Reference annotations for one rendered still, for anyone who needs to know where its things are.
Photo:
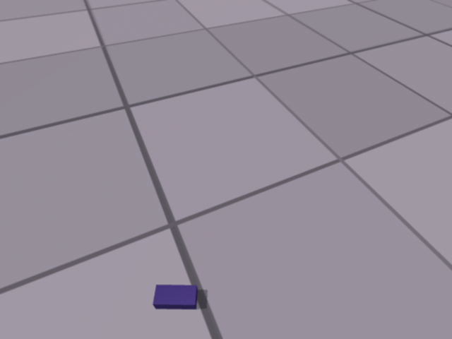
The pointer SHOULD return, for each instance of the carton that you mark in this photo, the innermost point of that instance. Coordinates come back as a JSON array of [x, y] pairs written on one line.
[[175, 297]]

